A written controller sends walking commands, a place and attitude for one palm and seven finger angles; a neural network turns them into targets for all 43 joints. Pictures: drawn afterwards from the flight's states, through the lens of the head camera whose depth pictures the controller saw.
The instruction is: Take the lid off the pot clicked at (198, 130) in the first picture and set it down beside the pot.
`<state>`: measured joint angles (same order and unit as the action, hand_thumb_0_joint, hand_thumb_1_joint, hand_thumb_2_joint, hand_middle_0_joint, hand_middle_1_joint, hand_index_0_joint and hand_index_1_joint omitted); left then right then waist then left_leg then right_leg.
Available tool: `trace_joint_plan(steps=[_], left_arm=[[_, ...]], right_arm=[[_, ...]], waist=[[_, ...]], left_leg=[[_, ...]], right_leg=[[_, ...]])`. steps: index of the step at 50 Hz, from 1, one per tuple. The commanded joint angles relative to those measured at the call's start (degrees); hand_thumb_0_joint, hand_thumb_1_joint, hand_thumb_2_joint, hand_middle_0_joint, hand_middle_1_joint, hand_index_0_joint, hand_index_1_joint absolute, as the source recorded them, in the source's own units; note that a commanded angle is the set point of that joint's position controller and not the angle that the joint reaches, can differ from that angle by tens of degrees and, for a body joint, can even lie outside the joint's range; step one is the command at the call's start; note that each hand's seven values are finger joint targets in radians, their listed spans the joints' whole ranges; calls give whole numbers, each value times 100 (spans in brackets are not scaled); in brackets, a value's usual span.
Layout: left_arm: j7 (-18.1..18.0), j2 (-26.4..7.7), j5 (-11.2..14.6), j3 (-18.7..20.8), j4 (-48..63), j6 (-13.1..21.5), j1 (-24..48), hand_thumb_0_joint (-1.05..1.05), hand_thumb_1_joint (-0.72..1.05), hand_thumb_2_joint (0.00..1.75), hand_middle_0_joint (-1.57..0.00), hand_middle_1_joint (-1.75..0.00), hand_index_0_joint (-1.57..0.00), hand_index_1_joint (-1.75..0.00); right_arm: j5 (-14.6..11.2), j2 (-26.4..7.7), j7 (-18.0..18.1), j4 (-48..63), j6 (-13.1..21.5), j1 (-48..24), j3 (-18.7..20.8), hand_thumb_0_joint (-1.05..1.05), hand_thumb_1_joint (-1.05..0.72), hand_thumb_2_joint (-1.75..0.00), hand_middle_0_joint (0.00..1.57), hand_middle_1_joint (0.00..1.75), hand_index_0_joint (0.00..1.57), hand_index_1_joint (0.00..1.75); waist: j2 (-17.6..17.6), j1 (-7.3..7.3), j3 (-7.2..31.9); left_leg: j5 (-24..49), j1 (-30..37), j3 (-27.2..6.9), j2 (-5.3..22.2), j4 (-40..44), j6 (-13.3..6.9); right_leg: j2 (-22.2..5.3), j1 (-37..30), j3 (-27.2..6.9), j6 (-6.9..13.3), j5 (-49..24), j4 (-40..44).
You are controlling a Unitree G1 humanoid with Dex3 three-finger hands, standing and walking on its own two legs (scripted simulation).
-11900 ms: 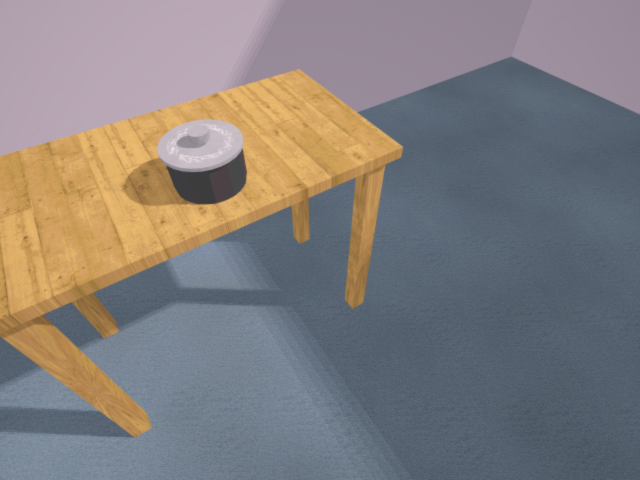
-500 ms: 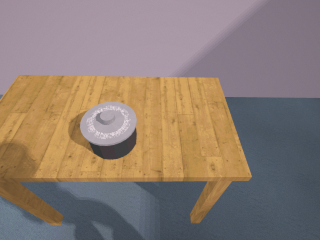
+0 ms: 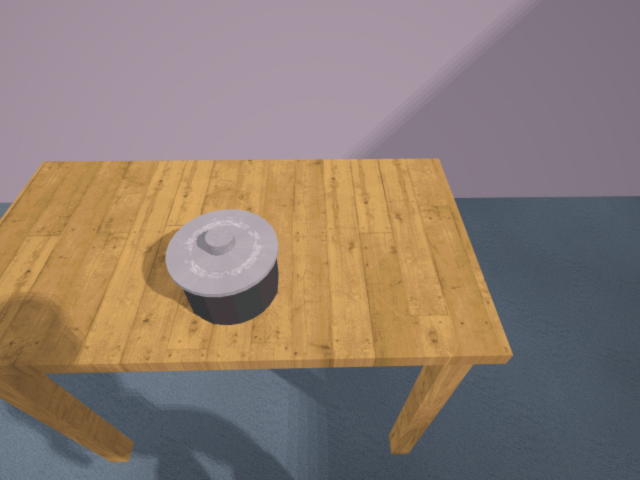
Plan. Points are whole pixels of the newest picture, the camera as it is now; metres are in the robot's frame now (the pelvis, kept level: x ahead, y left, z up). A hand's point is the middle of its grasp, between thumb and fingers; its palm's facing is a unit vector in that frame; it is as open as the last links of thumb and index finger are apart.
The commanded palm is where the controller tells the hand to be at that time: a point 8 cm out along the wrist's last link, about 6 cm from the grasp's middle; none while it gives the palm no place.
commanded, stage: look again from close up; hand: left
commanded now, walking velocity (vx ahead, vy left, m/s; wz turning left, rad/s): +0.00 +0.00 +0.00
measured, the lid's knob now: (220, 239) +0.42 +0.18 +0.05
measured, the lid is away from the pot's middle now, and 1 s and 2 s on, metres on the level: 0.00 0.00 0.00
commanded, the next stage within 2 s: lift the closed hand beside the body in 0.64 s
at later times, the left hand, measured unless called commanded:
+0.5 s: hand out of the picture +0.00 +0.16 -0.17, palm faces +0.02 -0.98 -0.18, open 7.4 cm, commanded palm none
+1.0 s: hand out of the picture +0.12 +0.18 -0.07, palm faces +0.15 -0.95 -0.26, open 6.0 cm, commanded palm +0.08 +0.23 -0.04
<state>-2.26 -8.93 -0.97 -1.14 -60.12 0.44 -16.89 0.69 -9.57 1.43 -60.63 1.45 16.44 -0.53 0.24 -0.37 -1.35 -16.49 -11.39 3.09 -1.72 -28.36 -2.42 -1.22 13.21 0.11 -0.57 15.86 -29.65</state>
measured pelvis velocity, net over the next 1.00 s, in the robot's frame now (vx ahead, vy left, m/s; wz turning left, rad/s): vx -0.01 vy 0.00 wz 0.03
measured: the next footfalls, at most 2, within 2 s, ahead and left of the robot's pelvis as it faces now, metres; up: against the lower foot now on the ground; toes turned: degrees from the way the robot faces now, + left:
none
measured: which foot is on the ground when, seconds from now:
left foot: down 0.00-1.00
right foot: down 0.00-1.00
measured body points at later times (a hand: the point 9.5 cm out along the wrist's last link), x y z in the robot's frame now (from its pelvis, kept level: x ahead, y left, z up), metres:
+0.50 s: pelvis +0.00 -0.01 +0.00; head +0.02 +0.00 +0.45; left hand +0.00 +0.21 -0.16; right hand +0.01 -0.23 -0.16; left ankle -0.01 +0.09 -0.74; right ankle +0.00 -0.13 -0.74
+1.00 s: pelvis -0.01 +0.00 +0.00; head -0.03 -0.02 +0.45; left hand +0.11 +0.23 -0.05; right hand +0.15 -0.25 -0.10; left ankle -0.01 +0.09 -0.74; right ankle +0.00 -0.13 -0.74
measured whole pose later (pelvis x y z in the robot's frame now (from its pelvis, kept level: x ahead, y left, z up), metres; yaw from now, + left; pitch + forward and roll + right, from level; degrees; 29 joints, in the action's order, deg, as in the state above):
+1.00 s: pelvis -0.01 +0.00 +0.00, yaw +1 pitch -2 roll +0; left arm -5.6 -8.9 -0.3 -0.4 -18.0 0.7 -26.2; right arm -1.2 -13.9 0.3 -43.5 11.5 12.6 1.5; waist 2.0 0.3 1.7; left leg -15.7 -11.3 1.6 -2.1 -28.9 -2.1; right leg -1.7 12.5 1.6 -0.4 15.6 -30.0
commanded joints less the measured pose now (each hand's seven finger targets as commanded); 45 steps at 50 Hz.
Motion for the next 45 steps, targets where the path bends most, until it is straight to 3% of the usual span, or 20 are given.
trace_joint_plan(steps=[1,13,36,37,38,39,40,41,42,44,45], left_arm=[[-20,-590,7,136,205,53,-332,0,90,90,-20,-30,-20,-30],[-26,-559,16,118,106,80,-390,0,90,90,-20,-30,-20,-30],[-12,-465,14,108,-33,75,-474,0,90,90,-20,-30,-20,-30],[-212,-619,-30,153,-296,179,-826,0,90,90,-20,-30,-20,-30],[-292,-1553,652,77,7099,1080,3170,0,90,90,-24,-35,-24,-35],[-599,-1289,223,247,5987,606,780,0,90,90,-29,-40,-29,-40],[-749,-344,341,-338,5313,-109,-465,0,90,90,-33,-44,-33,-44],[-651,290,258,-812,4979,-269,-512,0,90,90,-38,-49,-38,-49],[-625,295,131,-789,4470,-238,-631,0,90,90,-42,-54,-42,-54],[-488,206,-30,-396,3364,-217,-1504,0,90,90,-51,-64,-51,-64],[-442,-186,-12,131,3495,-89,-2077,0,90,90,-55,-68,-55,-68]], right_arm=[[-16,-512,26,189,110,223,95,0,-90,-90,20,30,20,30],[-38,-440,47,-24,122,256,94,0,-90,-90,20,30,20,30],[-54,-331,49,-262,110,356,98,0,-90,-90,20,30,20,30],[-77,-583,15,157,84,-337,136,0,-90,-90,20,30,20,30],[-436,-1281,20,2084,1114,-257,132,0,-90,-90,20,30,20,30],[-435,-930,278,1816,1508,-642,64,0,-90,-90,20,30,20,30],[-546,-831,195,1825,1592,-821,71,0,-90,-90,20,30,20,30],[-447,-949,117,1705,1686,-700,49,0,-90,-90,20,30,20,30],[-332,-976,63,1785,1712,-679,82,0,-90,-90,20,30,20,30],[-198,-1064,-68,1974,1493,-667,325,0,-90,-90,20,30,20,30],[-193,-1057,-120,2175,1406,-844,406,0,-90,-90,20,30,20,30]], waist=[[-37,-1,-200],[-47,7,-76],[-165,-12,-306],[93,-185,-106],[873,-14,2651],[1629,-160,2568],[1333,-136,1545],[666,24,719],[-34,118,65],[-1129,-32,-355],[-979,-269,-262]], left_leg=[[851,-112,-745,760,639,-18],[1347,172,-677,781,597,6],[866,70,-626,785,711,-2],[1294,-100,-365,795,-353,199],[1588,946,-630,207,528,261],[2171,1274,-569,440,524,293],[1929,726,-626,422,556,462],[1541,470,-623,347,606,314],[1319,208,-704,343,583,209],[1023,-407,-705,351,534,150],[925,-470,-597,350,563,191]], right_leg=[[-414,132,-478,291,-543,507],[-494,0,-489,292,-1033,569],[-487,68,-526,290,-782,761],[-743,-91,-720,216,-2597,752],[-294,-987,-214,298,-2152,242],[-64,-575,-115,414,-1381,72],[-94,-214,307,292,-917,191],[-15,-166,356,257,-961,449],[27,67,450,215,-849,517],[63,314,564,162,-556,497],[13,132,516,200,-425,533]])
